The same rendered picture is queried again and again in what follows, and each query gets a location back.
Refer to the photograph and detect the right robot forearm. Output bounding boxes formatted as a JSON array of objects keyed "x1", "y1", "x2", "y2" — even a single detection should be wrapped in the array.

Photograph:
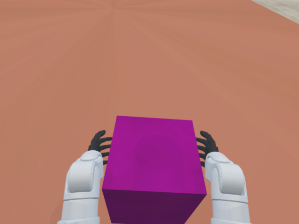
[{"x1": 205, "y1": 152, "x2": 252, "y2": 224}]

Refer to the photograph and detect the left robot hand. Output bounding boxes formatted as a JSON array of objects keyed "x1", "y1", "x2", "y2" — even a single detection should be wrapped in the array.
[{"x1": 88, "y1": 130, "x2": 112, "y2": 165}]

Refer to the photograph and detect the carton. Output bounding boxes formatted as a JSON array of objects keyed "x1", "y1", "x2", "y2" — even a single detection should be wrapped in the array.
[{"x1": 102, "y1": 116, "x2": 207, "y2": 224}]

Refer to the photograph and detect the right robot hand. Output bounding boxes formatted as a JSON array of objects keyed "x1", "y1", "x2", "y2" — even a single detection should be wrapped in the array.
[{"x1": 196, "y1": 131, "x2": 219, "y2": 167}]

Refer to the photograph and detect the left robot forearm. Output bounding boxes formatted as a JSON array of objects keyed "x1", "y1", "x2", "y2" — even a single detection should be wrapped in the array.
[{"x1": 57, "y1": 150, "x2": 104, "y2": 224}]

